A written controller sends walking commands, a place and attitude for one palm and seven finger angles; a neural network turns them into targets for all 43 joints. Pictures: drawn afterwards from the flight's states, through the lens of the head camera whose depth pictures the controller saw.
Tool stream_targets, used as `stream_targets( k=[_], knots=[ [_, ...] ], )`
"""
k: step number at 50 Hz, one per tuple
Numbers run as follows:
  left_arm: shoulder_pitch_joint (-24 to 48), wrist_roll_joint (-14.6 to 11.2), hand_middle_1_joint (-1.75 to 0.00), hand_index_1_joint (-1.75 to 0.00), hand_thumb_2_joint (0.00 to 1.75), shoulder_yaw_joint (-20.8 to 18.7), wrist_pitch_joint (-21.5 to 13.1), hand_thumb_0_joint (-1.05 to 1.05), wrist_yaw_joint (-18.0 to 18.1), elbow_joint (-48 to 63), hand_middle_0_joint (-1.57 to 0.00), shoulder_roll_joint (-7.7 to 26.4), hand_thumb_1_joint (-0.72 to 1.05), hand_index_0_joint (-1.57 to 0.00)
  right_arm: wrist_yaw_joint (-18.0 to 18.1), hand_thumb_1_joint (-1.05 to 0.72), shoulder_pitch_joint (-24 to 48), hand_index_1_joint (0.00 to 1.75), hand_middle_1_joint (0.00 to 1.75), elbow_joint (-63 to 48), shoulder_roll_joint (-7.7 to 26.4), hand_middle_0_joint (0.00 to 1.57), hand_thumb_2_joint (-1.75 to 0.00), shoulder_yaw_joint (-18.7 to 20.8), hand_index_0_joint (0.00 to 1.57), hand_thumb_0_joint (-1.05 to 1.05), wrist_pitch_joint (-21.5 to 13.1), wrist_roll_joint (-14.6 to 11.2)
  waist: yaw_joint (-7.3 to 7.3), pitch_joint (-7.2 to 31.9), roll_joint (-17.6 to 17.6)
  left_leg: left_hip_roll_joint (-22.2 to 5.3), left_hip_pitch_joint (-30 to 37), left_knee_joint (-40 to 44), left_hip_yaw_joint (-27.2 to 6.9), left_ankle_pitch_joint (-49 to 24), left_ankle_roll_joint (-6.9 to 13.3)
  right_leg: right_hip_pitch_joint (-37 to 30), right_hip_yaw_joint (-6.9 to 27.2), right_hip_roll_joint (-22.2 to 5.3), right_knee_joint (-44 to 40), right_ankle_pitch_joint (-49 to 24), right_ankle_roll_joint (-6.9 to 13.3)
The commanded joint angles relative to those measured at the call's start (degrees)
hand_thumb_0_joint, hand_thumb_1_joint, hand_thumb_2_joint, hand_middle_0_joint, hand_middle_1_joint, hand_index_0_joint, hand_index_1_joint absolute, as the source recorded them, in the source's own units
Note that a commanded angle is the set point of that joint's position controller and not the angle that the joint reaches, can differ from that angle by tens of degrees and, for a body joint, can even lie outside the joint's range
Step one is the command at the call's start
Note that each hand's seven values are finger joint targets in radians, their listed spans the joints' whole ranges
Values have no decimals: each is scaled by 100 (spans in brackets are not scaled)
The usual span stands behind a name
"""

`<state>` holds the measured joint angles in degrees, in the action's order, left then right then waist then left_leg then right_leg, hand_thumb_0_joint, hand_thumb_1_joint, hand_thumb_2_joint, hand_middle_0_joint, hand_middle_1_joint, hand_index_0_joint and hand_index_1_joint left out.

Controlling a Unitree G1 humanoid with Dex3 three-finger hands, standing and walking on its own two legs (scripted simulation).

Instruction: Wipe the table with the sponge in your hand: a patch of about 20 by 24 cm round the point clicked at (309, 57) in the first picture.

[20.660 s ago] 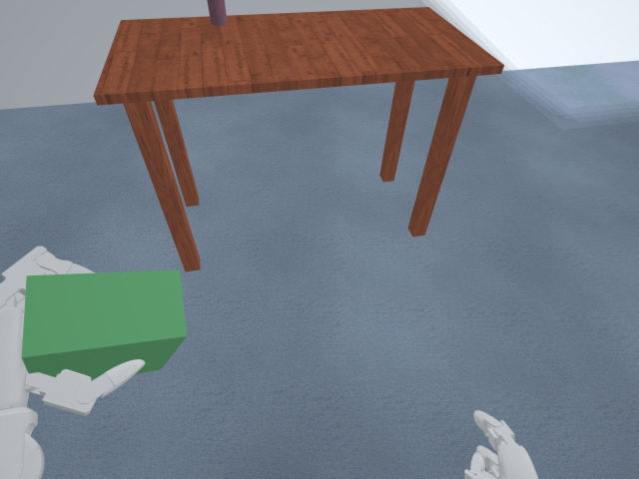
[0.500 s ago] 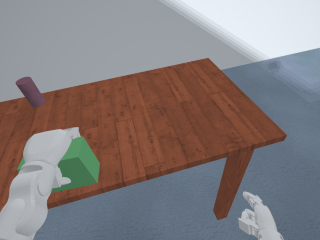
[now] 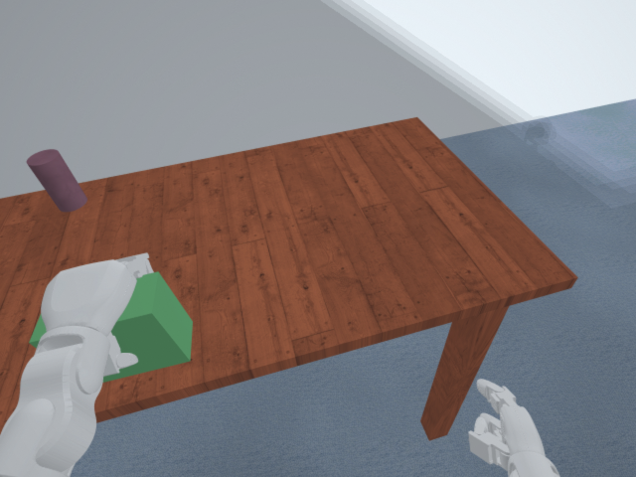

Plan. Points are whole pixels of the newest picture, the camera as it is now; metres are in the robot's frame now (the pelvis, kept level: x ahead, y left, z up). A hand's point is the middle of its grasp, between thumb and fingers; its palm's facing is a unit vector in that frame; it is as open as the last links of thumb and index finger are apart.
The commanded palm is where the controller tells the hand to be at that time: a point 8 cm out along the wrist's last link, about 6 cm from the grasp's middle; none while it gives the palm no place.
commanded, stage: lower the sponge onto the table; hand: left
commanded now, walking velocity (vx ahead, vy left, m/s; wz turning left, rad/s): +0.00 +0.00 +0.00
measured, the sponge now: (128, 338) +0.24 +0.30 +0.06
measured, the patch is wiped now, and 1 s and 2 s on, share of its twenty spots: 0.00 0.35 0.45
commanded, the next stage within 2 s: wipe forward along the first lane in 0.38 s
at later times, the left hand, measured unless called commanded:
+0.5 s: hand (104, 336) +0.22 +0.30 +0.09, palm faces +0.04 -0.08 -1.00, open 10.2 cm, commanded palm +0.20 +0.30 +0.14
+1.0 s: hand (117, 308) +0.27 +0.32 +0.08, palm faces -0.03 -0.03 -1.00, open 10.2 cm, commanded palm +0.25 +0.32 +0.12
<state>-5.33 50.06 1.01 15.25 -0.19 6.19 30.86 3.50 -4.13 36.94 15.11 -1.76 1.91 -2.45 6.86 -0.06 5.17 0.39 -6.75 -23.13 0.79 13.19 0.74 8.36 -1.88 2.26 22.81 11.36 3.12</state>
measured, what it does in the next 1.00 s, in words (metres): stands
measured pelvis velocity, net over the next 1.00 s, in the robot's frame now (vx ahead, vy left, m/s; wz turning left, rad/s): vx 0.00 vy -0.01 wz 0.02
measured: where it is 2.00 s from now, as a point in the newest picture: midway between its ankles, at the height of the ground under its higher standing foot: outside the picture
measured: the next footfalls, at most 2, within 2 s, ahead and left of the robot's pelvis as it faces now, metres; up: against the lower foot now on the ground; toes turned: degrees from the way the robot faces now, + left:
none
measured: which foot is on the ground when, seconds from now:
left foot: down 0.00-1.00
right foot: down 0.00-1.00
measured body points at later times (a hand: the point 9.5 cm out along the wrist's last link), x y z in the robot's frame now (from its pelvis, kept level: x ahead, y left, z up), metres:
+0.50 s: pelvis +0.00 +0.01 +0.00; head -0.01 -0.03 +0.45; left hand +0.21 +0.30 +0.14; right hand +0.24 -0.19 -0.08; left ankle +0.00 +0.11 -0.74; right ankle +0.01 -0.09 -0.74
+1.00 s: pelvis +0.00 -0.01 +0.00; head -0.01 -0.04 +0.45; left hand +0.26 +0.31 +0.14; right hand +0.20 -0.24 -0.11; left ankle +0.00 +0.11 -0.74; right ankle +0.01 -0.09 -0.74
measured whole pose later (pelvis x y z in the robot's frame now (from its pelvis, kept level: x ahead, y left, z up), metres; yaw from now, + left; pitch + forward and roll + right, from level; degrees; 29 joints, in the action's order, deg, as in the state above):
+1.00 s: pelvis +0.00 -0.01 +0.00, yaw +1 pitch +0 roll +0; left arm 4.2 52.3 0.1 14.1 0.9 -10.4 30.8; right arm 4.4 -7.0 39.1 16.8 -0.6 3.2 -3.7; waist 4.9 1.4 5.5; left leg 0.3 -12.0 -25.8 -0.4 13.7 0.5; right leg 12.9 -3.0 2.3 24.9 11.9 3.4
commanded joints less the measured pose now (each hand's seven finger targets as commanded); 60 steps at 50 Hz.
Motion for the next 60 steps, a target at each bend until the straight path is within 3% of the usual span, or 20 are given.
stream_targets(
  k=[1, 8, 12, 15, 17, 18, 24, 27, 30, 32, 35, 37, 38, 42, 43, 45, 47, 51, 52, 60],
  knots=[
    [849, 3, -160, -160, 130, -958, 363, 0, 286, 950, -120, 1242, 10, -120, -93, -90, 1135, 30, 30, -986, 653, 20, -90, 221, 20, 0, -198, -50, 75, 925, -108, 149, -173, 228, -282, -1405, 146, -556, 461, -102, -254, -954, 119],
    [818, 75, -160, -160, 130, -505, 375, 0, 42, 1684, -120, 1005, 10, -120, -74, -90, 1123, 30, 30, -1153, 618, 20, -90, 181, 20, 0, -262, -27, -50, 1178, -132, 126, 25, 120, -348, -1496, 241, -477, 375, -87, -159, -972, 106],
    [505, 96, -160, -160, 130, -896, 156, 0, 131, 1489, -120, 1264, 10, -120, -46, -90, 1093, 30, 30, -1055, 635, 20, -90, 190, 20, 0, -255, -20, -15, 896, -363, 105, 20, 157, -409, -1366, 226, -346, 550, 5, -240, -861, 137],
    [495, 102, -160, -160, 130, -788, 143, 0, 206, 1234, -120, 1078, 10, -120, -52, -90, 928, 30, 30, -996, 655, 20, -90, 226, 20, 0, -182, -13, -23, 800, -338, 94, -123, 196, -387, -1337, 179, -302, 338, -26, -236, -790, 109],
    [654, 148, -160, -160, 130, -843, 203, 0, 266, 1313, -120, 1152, 10, -120, -59, -90, 1190, 30, 30, -1028, 627, 20, -90, 174, 20, 0, -196, -46, 20, 694, -130, 104, -101, 243, -409, -1197, 170, -207, 534, 31, -267, -556, 171],
    [638, 148, -160, -160, 130, -722, 219, 0, 295, 1289, -120, 1000, 10, -120, -54, -90, 1021, 30, 30, -1063, 619, 20, -90, 199, 20, 0, -201, -24, 18, 906, -173, 104, -142, 201, -366, -1256, 178, -323, 345, -30, -205, -625, 141],
    [588, 180, -160, -160, 130, -577, 352, 0, 273, 962, -120, 895, 10, -120, -77, -90, 1041, 30, 30, -998, 632, 20, -90, 189, 20, 0, -154, -46, -45, 813, -262, 104, -246, 215, -363, -1098, 165, -255, 337, -25, -241, -476, 121],
    [812, 199, -160, -160, 130, -663, 381, 0, 239, 907, -120, 1056, 10, -120, -49, -90, 1238, 30, 30, -994, 656, 20, -90, 155, 20, 0, -138, -59, -34, 792, -225, 113, -221, 266, -399, -954, 175, -211, 481, 24, -279, -326, 152],
    [1189, 204, -160, -160, 130, -433, 336, 0, 213, 468, -120, 859, 10, -120, 0, -90, 1018, 30, 30, -899, 670, 20, -90, 181, 20, 0, -133, -65, -151, 709, -457, 124, -319, 237, -349, -795, 187, -88, 292, -19, -313, -211, 85],
    [1413, 210, -160, -160, 130, -675, 303, 0, 223, 260, -120, 1183, 10, -120, 41, -90, 1142, 30, 30, -870, 692, 20, -90, 152, 20, 0, -161, -95, -127, 637, -393, 146, -311, 278, -349, -563, 190, -25, 478, 20, -372, 50, 121],
    [1778, 188, -160, -160, 130, -375, 224, 0, 166, -295, -120, 913, 10, -120, 101, -90, 955, 30, 30, -786, 701, 20, -90, 176, 20, 0, -169, -112, -234, 593, -578, 169, -418, 225, -291, -471, 216, 54, 308, -37, -398, 65, 49],
    [1880, 207, -160, -160, 130, -633, 140, 0, 164, -367, -120, 1240, 10, -120, 112, -90, 1035, 30, 30, -777, 726, 20, -90, 180, 20, 0, -191, -129, -177, 713, -365, 198, -380, 220, -310, -421, 213, 24, 491, -8, -400, 139, 95],
    [1977, 205, -160, -160, 130, -425, 105, 0, 147, -387, -120, 1011, 10, -120, 124, -90, 932, 30, 30, -828, 696, 20, -90, 186, 20, 0, -215, -130, -197, 907, -429, 208, -408, 169, -283, -518, 226, -89, 328, -54, -332, 7, 70],
    [1784, 184, -160, -160, 130, -665, -73, 0, 142, -701, -120, 1205, 10, -120, 87, -90, 848, 30, 30, -763, 755, 20, -90, 245, 20, 0, -225, -122, -151, 1036, -397, 218, -421, 101, -312, -725, 222, -171, 460, -22, -282, -363, 101],
    [1829, 183, -160, -160, 130, -432, -90, 0, 124, -718, -120, 943, 10, -120, 90, -90, 768, 30, 30, -800, 734, 20, -90, 255, 20, 0, -225, -117, -198, 1104, -488, 220, -462, 32, -247, -766, 240, -202, 323, -68, -230, -477, 58],
    [1850, 161, -160, -160, 130, -449, -137, 0, 140, -906, -120, 950, 10, -120, 77, -90, 695, 30, 30, -758, 764, 20, -90, 290, 20, 0, -196, -122, -231, 956, -556, 217, -556, 26, -249, -720, 242, -107, 344, -71, -251, -527, 37],
    [2090, 181, -160, -160, 130, -668, -151, 0, 170, -1133, -120, 1255, 10, -120, 94, -90, 730, 30, 30, -718, 802, 20, -90, 273, 20, 0, -174, -145, -236, 795, -613, 225, -653, 43, -266, -542, 242, 17, 490, -38, -286, -306, 52],
    [2313, 202, -160, -160, 130, -607, -215, 0, 179, -1673, -120, 1268, 10, -120, 135, -90, 515, 30, 30, -618, 846, 20, -90, 330, 20, 0, -135, -157, -308, 768, -813, 251, -813, -60, -187, -464, 271, 48, 431, -86, -256, -365, -18],
    [2428, 209, -160, -160, 130, -799, -235, 0, 177, -1762, -120, 1523, 10, -120, 142, -90, 554, 30, 30, -600, 867, 20, -90, 315, 20, 0, -140, -171, -295, 766, -763, 255, -842, -42, -209, -402, 262, 57, 551, -68, -275, -265, 6],
    [3008, 347, -160, -160, 130, -453, -372, 0, 37, -2695, -120, 1400, 10, -120, 139, -90, 172, 30, 30, -531, 928, 20, -90, 353, 20, 0, -61, -193, -441, 968, -728, 264, -1104, -238, -162, -356, 272, 144, 455, -111, -154, -387, -21]
  ],
)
